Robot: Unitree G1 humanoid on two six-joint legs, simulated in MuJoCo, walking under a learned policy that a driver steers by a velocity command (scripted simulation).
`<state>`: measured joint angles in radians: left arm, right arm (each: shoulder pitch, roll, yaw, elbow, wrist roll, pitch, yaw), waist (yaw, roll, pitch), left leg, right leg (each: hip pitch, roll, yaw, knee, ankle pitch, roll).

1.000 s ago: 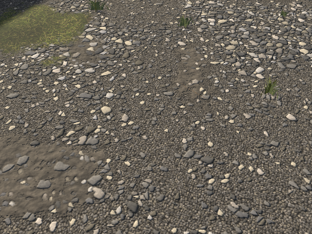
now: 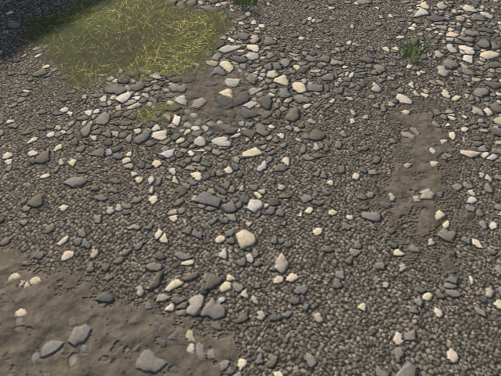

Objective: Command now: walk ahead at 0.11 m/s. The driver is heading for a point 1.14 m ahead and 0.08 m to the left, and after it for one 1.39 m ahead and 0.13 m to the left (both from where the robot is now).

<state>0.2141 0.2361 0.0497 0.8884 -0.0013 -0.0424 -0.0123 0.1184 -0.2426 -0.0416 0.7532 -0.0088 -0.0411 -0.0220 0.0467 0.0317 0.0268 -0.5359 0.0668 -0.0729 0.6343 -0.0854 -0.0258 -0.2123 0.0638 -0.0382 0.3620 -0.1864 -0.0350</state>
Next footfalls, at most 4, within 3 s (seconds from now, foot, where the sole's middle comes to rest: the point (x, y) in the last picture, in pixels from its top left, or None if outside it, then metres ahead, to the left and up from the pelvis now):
0.04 left None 0.15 0.14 -0.78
1.08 left None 0.26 0.15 -0.78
1.60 right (304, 331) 0.59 -0.10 -0.78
2.16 left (226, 230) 0.90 0.14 -0.78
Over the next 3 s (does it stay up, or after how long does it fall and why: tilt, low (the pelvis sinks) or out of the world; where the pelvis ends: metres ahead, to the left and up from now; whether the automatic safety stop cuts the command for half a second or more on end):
stays up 1.01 0.03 -0.01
